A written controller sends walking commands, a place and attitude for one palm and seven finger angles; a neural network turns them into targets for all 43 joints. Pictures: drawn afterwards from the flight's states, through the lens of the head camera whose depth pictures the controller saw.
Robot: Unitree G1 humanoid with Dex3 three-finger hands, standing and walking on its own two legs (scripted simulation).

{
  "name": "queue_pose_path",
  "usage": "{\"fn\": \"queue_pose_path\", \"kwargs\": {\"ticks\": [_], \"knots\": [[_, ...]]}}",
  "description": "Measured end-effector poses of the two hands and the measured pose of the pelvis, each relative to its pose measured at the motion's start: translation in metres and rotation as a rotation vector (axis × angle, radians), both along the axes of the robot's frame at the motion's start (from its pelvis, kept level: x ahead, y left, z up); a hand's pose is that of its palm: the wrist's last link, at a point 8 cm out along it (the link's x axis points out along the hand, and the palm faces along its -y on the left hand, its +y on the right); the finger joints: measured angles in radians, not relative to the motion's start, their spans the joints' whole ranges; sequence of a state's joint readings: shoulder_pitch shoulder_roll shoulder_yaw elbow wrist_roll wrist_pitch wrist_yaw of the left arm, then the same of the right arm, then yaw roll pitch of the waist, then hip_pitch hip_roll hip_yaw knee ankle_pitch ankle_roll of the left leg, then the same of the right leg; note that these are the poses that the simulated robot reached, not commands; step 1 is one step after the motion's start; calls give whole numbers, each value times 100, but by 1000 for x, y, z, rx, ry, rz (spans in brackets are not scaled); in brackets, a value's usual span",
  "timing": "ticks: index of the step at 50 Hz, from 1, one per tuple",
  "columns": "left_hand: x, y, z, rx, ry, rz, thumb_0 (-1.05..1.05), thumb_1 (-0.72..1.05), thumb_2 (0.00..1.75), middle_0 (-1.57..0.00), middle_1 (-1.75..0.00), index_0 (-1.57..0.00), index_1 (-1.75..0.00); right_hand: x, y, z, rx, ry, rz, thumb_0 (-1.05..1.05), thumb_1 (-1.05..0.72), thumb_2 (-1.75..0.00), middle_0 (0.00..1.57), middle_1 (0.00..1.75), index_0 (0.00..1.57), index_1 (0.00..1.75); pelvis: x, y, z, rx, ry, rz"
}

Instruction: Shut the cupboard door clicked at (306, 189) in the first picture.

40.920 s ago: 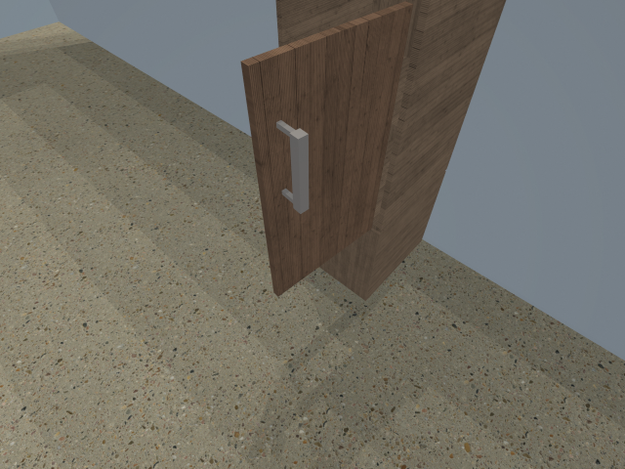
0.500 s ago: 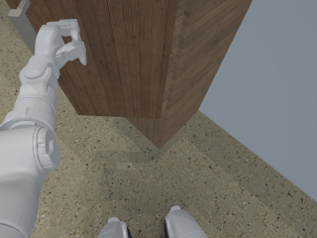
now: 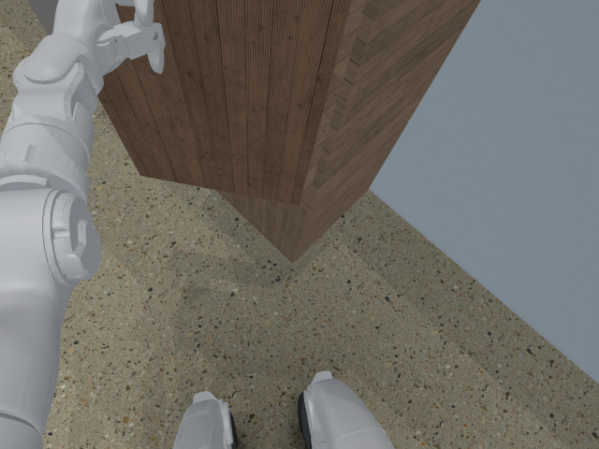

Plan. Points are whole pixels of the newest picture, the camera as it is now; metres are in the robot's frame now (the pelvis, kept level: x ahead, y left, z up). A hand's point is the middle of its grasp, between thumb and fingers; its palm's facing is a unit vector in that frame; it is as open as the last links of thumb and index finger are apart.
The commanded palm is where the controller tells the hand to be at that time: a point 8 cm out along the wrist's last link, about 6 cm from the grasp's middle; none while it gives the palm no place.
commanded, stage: push the door shut along its arc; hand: left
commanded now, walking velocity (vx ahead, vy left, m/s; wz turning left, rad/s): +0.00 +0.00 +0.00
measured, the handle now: (64, 9) +0.62 +0.17 +0.13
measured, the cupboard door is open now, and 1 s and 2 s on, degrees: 35 24 24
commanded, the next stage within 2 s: pull the fist back off the door in 0.12 s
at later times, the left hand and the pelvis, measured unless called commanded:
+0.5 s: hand (182, 14) +0.62 +0.04 +0.13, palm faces +0.10 -0.99 -0.06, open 3.1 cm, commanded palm +0.58 +0.08 +0.14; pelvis +0.00 +0.00 -0.01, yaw -1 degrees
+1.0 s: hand (192, 68) +0.53 +0.04 +0.13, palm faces +0.05 -1.00 -0.01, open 3.1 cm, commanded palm +0.50 +0.08 +0.14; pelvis +0.04 -0.01 +0.03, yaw +0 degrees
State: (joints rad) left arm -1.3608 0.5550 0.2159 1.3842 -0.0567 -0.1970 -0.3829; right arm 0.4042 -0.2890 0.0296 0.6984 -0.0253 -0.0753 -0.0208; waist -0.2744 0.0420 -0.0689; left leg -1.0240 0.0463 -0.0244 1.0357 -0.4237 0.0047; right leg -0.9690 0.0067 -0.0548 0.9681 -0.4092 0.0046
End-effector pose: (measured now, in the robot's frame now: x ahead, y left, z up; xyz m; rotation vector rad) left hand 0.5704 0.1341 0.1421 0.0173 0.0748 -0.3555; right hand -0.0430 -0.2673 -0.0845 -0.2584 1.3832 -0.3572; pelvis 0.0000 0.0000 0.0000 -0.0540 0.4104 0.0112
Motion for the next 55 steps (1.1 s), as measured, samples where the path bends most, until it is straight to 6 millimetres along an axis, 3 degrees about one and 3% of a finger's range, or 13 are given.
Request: {"fn": "queue_pose_path", "kwargs": {"ticks": [12, 17, 21, 25, 30, 40, 48, 55], "knots": [[16, -13, 2, 17, -3, -31, 5, 100, 100, -130, -150, -130, -150, -28, 19, -8, 24, 61, -42, 0, -90, -90, 20, 30, 21, 30, -4, 4, -10, -7, 36, -5], [22, -19, -4, -121, 41, 266, 4, 90, 95, -130, -150, -130, -150, -36, 32, -7, 81, 84, -7, 0, -90, -90, 20, 30, 20, 30, -2, 5, -11, -12, 64, -4], [21, -29, -5, -35, -26, 460, 3, 86, 92, -130, -150, -129, -150, -39, 43, -8, 148, 99, 13, 0, -90, -90, 20, 30, 20, 30, 0, 4, -12, -7, 78, -6], [18, -39, -7, 45, -78, 457, 2, 90, 93, -130, -150, -129, -150, -42, 50, -7, 190, 112, -29, 0, -90, -90, 20, 30, 20, 30, 4, 2, -7, 0, 68, -13], [11, -47, -11, 30, -15, 412, 1, 92, 92, -130, -150, -130, -150, -39, 52, 1, 210, 122, -58, 0, -90, -90, 20, 30, 20, 30, 13, 1, 6, 9, 37, -21], [-16, -42, -7, 17, -71, 420, 2, 91, 90, -130, -150, -130, -150, 1, 24, 9, 186, 48, -23, 0, -90, -90, 20, 30, 20, 30, 32, -5, 23, 28, -35, -33], [-52, -40, -14, 0, -80, 411, 2, 91, 90, -130, -150, -130, -150, 61, 0, 7, 152, -71, 47, 0, -90, -90, 20, 30, 20, 30, 38, -9, 30, 36, -90, -21], [-79, -47, -12, 8, -84, 401, 2, 90, 90, -130, -150, -130, -150, 111, -3, 4, 152, -201, 103, 0, -90, -90, 20, 30, 20, 30, 35, -12, 32, 45, -135, -13]]}}
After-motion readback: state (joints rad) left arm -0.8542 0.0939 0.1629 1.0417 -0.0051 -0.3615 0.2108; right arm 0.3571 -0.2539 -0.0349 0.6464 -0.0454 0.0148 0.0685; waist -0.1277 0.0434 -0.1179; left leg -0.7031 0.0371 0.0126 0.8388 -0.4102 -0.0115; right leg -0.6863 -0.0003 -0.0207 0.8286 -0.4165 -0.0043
